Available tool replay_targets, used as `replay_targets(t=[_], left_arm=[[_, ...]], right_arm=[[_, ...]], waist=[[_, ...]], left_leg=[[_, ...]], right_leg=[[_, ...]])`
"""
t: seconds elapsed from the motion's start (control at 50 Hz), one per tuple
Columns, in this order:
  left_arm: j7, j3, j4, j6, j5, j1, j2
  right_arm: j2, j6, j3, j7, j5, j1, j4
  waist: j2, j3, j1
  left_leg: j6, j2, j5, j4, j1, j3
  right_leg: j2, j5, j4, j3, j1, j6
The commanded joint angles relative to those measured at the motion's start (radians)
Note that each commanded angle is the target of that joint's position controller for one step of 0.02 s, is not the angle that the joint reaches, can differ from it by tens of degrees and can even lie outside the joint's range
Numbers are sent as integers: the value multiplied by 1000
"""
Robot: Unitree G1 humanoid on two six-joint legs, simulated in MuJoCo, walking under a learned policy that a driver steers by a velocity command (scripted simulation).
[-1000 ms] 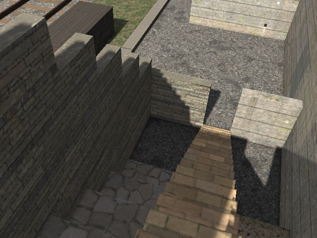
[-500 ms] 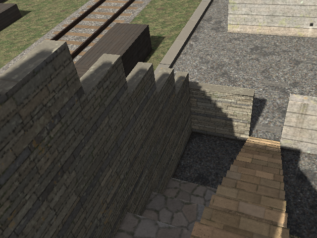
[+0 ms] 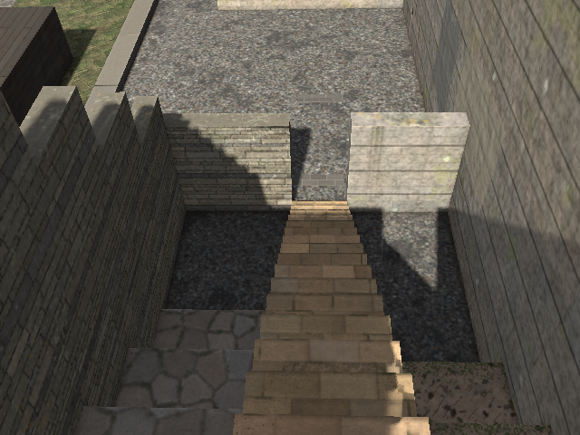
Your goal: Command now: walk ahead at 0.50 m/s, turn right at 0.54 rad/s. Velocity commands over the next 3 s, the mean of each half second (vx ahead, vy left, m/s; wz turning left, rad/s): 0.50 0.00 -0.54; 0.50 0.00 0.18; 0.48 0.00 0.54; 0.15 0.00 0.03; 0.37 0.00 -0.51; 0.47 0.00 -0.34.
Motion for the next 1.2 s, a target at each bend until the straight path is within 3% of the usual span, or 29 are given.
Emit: replay_targets(t=[0.02, 0.1, 0.16, 0.18, 0.2, 0.22, 0.24, 0.28, 0.3, 0.34, 0.38, 0.42, 0.46, 0.58, 0.62, 0.64, 0.66, 0.68, 0.72, 0.74, 0.78, 0.82, 0.92, 1.0, 1.08, 1.1, 1.12, 1.18, 1.2], left_arm=[[-31, -8, -80, 11, 22, -26, -6], [-41, 33, 6, 59, -13, 106, 58], [-61, 55, 95, 8, -12, 350, 62], [-63, 68, 159, -28, 0, 463, 94], [-66, 52, 192, -56, 11, 485, 188], [-63, 55, 175, -51, 8, 534, 221], [-54, 43, 162, -40, 25, 519, 152], [-37, 51, 151, -55, 33, 392, 235], [-44, -2, 73, -82, 80, 200, 106], [2, -29, 49, -94, 49, 116, 66], [32, -36, 77, -101, 37, 157, 46], [58, -49, 117, -125, 10, 323, -27], [76, -47, 133, -110, 0, 332, -37], [82, -31, 76, -81, 16, 240, -45], [53, -19, 77, -87, 26, 125, -11], [34, 2, 74, -96, -4, 79, 3], [31, -16, 49, -109, -1, 67, -78], [25, -19, -6, -136, -29, 285, -146], [-3, -36, -24, -141, -22, 170, -95], [-5, -44, -79, -143, -34, 109, -121], [29, -29, -95, -122, -58, -83, -28], [42, -40, -59, -94, 33, 11, -63], [15, -27, -166, -111, 22, -182, -21], [-13, -2, -229, -112, 7, -138, -22], [-24, 31, 11, -124, 6, 446, -17], [-28, 20, 83, -121, 1, 587, -23], [-35, 1, 98, -136, 16, 557, 42], [-57, 22, 73, -151, 49, 387, 107], [-63, -18, 41, -150, 104, 299, -10]], right_arm=[[-92, -20, -1, -43, 33, -154, -81], [-130, -2, -23, 7, 10, -121, -83], [-168, 54, -56, 12, 26, -151, -70], [-184, 56, -67, -21, -6, -163, -81], [-83, 33, -51, -17, -49, -11, -139], [-128, -5, -58, -5, -23, 4, -207], [-161, -20, -65, 5, 23, -146, -266], [-109, -10, -54, 3, 80, -281, -322], [-175, 16, -76, -15, 82, -369, -351], [-117, 73, -78, -47, 12, -299, -336], [-76, 86, -81, -37, -2, -189, -298], [-156, 77, -111, -18, 0, -365, -365], [-84, 71, -98, 15, -43, -428, -414], [-162, 64, -150, 43, -11, -150, -314], [-216, 37, -185, 60, 5, 196, -179], [-143, 35, -173, 50, 5, 411, -108], [15, 30, -103, 69, 9, 508, 3], [-1, -7, -65, 86, -27, 328, -48], [33, -6, -56, 104, -23, 325, -4], [-202, -12, -108, 90, -20, 199, -21], [-113, -10, -56, 35, -83, 24, -108], [-141, 33, -58, -24, -36, -18, -141], [-33, 33, -48, -77, 47, 148, -99], [-28, 106, -72, -96, -12, 97, -110], [-40, 129, -86, -81, 23, 61, -106], [-16, 122, -89, -49, -4, 108, -82], [53, 97, -77, -16, 26, 234, -128], [-79, 72, -72, -16, 88, -11, -254], [-124, 106, -89, -29, 79, -89, -256]], waist=[[139, 115, 46], [125, 117, 21], [52, 121, 173], [-194, 142, 249], [-461, 51, 98], [-493, -164, 112], [-156, -159, 140], [-22, -158, 70], [60, 2, 23], [42, 48, -40], [9, -3, -80], [3, 81, 22], [-8, 74, 61], [-51, 108, -5], [-8, 15, -163], [197, 39, -289], [409, 140, -227], [669, 103, 41], [71, 51, 35], [41, 82, 106], [-145, 176, 119], [-39, 163, 121], [59, 185, -12], [217, 107, -50], [-8, -11, 148], [-148, -65, 164], [-421, -132, 63], [-118, -192, 53], [94, -53, 25]], left_leg=[[127, 144, 235, -76, -297, -21], [92, 247, 75, 214, -270, -20], [-30, 139, 359, 826, -184, 77], [-27, 36, -95, 1343, -390, 86], [-25, -16, -470, 1605, -845, -15], [-38, -22, -449, 1590, -925, -120], [-1, 28, -286, 1395, -981, -156], [9, 53, -179, 1224, -1037, -239], [18, 86, 54, 1011, -1023, -319], [-43, 34, 177, 779, -737, -237], [-38, 0, 394, 736, -537, -184], [-8, -13, 724, 347, -602, -219], [-1, -63, 974, 82, -362, -183], [-3, 5, 849, 9, -236, -248], [15, -1, 851, -88, 103, -148], [93, 34, 863, -387, 263, -136], [138, 78, 1132, -226, 352, -213], [262, 180, 1769, 18, 383, -510], [348, 277, 1119, -54, 373, -646], [471, 386, 744, -130, 201, -948], [385, 326, 495, -177, -178, -955], [302, 122, 498, -206, -518, -668], [252, -44, 172, 78, -234, -557], [206, -147, 170, 210, -311, -526], [92, -266, -95, 969, -367, -360], [92, -283, -387, 1290, -663, -336], [70, -293, -434, 1534, -960, -442], [46, -48, -124, 1418, -1090, -305], [46, -30, 37, 1220, -994, -352]], right_leg=[[-26, 389, -507, -15, 349, -29], [-25, 321, -367, -69, 422, -45], [-7, 237, -886, -178, 601, -108], [-41, 506, -1008, -144, 848, -174], [-130, 1183, -473, 22, 1176, -237], [-224, 1250, -398, 197, 1286, -367], [-237, 734, -497, 275, 1210, -339], [-417, -77, -640, 772, 987, -456], [-414, -4, -621, 711, 735, -383], [-259, 45, -629, 517, 414, -338], [-134, 70, -564, 372, 331, -289], [-31, -146, -518, 240, 413, -216], [46, -364, -467, 175, 340, -176], [40, -400, -138, 267, 448, -157], [83, -50, 215, 158, 413, -112], [214, -154, 719, 29, 270, -55], [346, -937, 1169, -12, -96, -52], [323, -1046, 1192, 106, -257, -57], [133, -835, 966, 21, -457, -74], [63, -806, 857, 6, -436, -51], [-24, -519, 492, 87, -289, 18], [-3, -218, 109, -27, 166, 67], [26, 235, -426, 48, 83, 39], [53, 347, -763, 3, 489, 51], [-117, 466, -1104, 38, 946, 84], [-178, 642, -784, -33, 1227, 90], [-336, 1195, -404, 140, 1437, -48], [-577, 81, -650, 527, 1114, -413], [-486, -60, -714, 391, 813, -366]])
